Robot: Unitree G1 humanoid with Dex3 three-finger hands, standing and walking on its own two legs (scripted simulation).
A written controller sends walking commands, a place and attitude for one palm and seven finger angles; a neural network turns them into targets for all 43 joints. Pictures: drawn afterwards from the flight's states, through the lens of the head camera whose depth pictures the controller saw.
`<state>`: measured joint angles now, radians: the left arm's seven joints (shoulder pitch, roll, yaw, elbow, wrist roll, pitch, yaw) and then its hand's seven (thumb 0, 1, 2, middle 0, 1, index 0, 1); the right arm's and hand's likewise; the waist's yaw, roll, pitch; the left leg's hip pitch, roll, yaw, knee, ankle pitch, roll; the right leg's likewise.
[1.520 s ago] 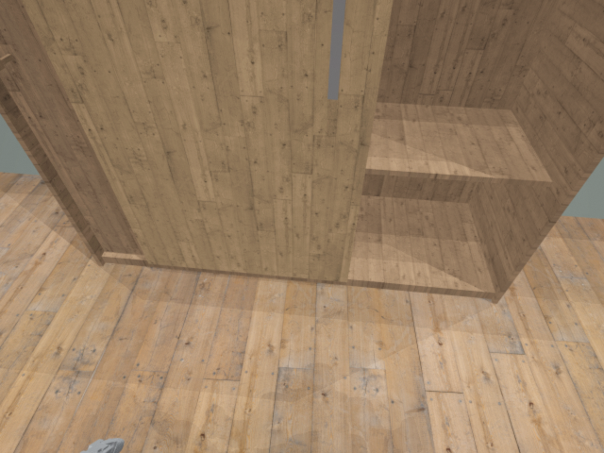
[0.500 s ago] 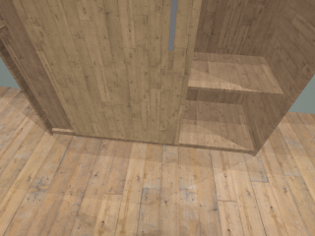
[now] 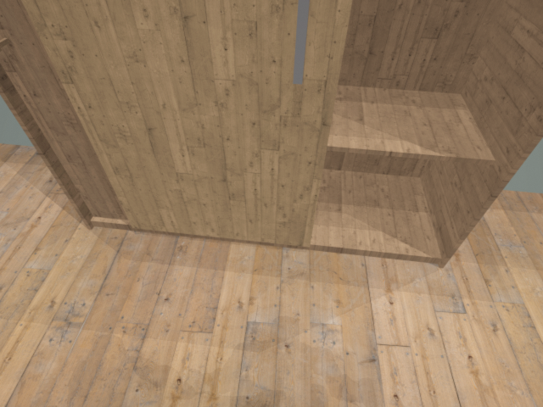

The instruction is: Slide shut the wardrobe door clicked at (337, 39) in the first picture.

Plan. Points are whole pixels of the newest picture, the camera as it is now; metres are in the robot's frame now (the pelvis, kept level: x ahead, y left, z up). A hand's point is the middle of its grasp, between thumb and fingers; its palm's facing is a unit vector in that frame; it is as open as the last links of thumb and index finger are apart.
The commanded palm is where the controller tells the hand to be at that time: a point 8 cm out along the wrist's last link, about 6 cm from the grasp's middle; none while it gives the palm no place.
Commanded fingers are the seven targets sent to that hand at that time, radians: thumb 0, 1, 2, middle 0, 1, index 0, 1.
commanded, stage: take the last steps up to it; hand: left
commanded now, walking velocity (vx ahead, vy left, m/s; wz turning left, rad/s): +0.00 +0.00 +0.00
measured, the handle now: (303, 12) +0.86 -0.01 +0.22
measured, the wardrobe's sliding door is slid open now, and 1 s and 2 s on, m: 0.57 0.57 0.57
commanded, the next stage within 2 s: come to a stop and stand still in 1.04 s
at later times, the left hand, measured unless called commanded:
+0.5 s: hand out of the picture +0.06 +0.12 -0.18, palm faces +0.01 -0.98 -0.21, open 7.3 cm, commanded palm none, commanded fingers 0.00 0.90 0.90 -0.20 -0.30 -0.20 -0.30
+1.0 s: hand (225, 382) +0.21 +0.10 -0.20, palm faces -0.02 -0.99 -0.14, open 7.3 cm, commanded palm none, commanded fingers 0.00 0.90 0.90 -0.20 -0.30 -0.20 -0.30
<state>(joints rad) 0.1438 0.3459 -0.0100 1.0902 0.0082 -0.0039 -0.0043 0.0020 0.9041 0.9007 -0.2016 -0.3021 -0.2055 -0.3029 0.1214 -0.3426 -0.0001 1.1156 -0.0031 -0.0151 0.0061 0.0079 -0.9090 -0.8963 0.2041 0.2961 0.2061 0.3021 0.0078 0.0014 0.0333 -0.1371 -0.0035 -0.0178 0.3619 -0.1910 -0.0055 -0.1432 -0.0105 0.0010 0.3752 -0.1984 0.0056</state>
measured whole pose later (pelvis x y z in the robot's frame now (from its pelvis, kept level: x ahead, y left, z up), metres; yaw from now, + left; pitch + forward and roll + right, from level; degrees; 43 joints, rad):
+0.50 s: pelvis +0.08 -0.06 -0.01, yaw -3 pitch -1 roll +1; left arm 0.37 0.17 0.02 1.09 0.01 -0.05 0.00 0.00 0.91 0.90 -0.20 -0.30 -0.20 -0.30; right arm 0.33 -0.20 -0.04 1.16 -0.02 0.01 0.00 0.01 -0.91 -0.90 0.20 0.30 0.20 0.30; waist 0.02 0.01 0.01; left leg -0.37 0.08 0.05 1.06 -0.43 0.00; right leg -0.16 0.03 -0.10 0.51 -0.34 -0.08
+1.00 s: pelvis +0.28 -0.06 -0.02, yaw -7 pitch -2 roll +0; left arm 0.45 0.12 0.03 1.16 0.01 -0.04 0.02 0.00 0.91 0.90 -0.20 -0.30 -0.20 -0.30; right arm 0.16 -0.10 -0.05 1.02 0.00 -0.08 -0.02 -0.01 -0.93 -0.90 0.20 0.30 0.21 0.30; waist 0.03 -0.04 0.03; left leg -0.32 0.00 0.18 0.61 -0.27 0.09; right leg -0.30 0.01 -0.02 1.23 -0.42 -0.05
